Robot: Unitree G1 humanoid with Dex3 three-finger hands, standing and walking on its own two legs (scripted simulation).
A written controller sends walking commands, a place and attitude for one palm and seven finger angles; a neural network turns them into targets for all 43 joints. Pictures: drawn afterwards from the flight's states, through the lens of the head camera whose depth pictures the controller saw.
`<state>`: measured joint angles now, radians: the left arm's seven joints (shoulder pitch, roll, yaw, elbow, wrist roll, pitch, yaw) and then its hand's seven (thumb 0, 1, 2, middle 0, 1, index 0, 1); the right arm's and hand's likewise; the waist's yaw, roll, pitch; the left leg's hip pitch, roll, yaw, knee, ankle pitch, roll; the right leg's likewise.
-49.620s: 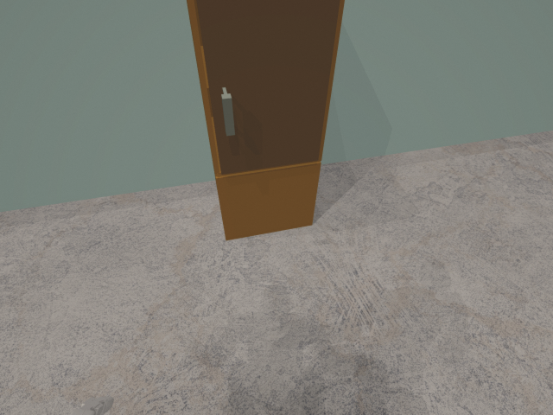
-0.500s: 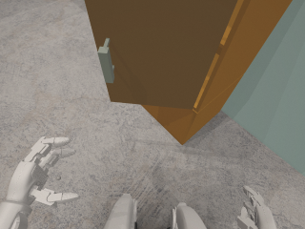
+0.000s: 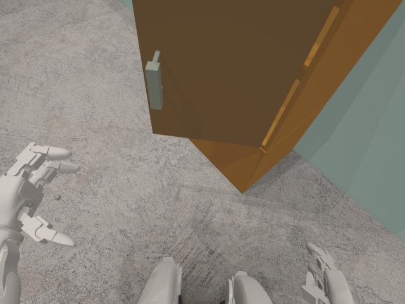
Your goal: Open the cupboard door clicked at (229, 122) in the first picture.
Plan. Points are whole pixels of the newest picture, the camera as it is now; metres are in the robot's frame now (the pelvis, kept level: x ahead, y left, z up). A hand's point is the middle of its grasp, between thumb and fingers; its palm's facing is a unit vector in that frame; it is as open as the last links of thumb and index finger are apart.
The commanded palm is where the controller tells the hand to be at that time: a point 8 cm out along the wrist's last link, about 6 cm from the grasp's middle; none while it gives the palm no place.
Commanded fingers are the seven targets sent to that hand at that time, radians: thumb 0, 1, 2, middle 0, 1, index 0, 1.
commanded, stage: raise the hand with hooked fingers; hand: left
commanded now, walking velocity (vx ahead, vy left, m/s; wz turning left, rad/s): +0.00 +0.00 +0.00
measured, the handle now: (157, 80) +0.59 +0.16 +0.03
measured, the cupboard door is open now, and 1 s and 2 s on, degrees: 43 43 43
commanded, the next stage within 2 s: move the hooked fingers beside the handle in 0.52 s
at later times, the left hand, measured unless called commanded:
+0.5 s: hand (67, 196) +0.28 +0.26 +0.04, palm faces -0.06 -1.00 -0.07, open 14.0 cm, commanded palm +0.27 +0.31 +0.05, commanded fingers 0.00 -0.50 0.30 -0.30 -1.20 -0.30 -1.20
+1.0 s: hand (85, 159) +0.36 +0.25 +0.04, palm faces -0.04 -1.00 -0.05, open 14.0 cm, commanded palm +0.33 +0.30 +0.04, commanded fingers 0.00 -0.50 0.30 -0.30 -1.20 -0.30 -1.20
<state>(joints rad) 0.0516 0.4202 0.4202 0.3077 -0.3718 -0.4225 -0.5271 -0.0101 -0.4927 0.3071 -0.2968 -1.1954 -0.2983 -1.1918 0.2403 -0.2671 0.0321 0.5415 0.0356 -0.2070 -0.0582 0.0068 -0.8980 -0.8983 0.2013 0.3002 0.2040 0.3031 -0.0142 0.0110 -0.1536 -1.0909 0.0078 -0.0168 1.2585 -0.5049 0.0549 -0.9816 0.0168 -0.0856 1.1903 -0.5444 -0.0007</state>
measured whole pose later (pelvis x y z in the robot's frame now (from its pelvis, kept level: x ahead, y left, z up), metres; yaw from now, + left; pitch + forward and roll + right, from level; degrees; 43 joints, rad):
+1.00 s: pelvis +0.01 -0.02 -0.01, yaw -1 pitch +22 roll -4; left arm -0.22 0.49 0.46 0.54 -0.34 -0.34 -0.55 -0.01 -0.50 0.30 -0.30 -1.20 -0.30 -1.20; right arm 0.25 -0.28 0.03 0.56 0.05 -0.15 -0.07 0.01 -0.90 -0.90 0.20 0.30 0.20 0.30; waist -0.05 0.02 -0.16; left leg -1.14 0.03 -0.02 1.28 -0.52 0.03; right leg -1.04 0.04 -0.09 1.23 -0.57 -0.03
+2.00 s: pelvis +0.00 -0.01 -0.02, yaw -3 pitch +27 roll -5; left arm -0.85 0.64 0.48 1.13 -0.13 -0.42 -0.42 -0.01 -0.50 0.30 -0.30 -1.20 -0.30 -1.20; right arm 0.32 -0.29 0.05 0.62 0.01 0.03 -0.03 0.00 -0.90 -0.90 0.20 0.30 0.20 0.30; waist -0.17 0.02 -0.14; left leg -1.29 0.04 -0.02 1.33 -0.53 0.04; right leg -1.19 0.05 -0.08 1.26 -0.55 -0.02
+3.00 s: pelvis +0.01 -0.01 -0.02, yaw -3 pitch +29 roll -6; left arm -0.92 0.65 0.48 1.15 -0.08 -0.41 -0.35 -0.01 -0.50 0.30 -0.30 -1.20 -0.30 -1.20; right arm 0.34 -0.27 0.07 0.61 -0.01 0.09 0.00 0.00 -0.90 -0.90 0.20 0.30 0.20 0.30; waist -0.19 0.04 -0.13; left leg -1.31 0.05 -0.02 1.33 -0.53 0.04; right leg -1.21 0.06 -0.08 1.25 -0.55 -0.02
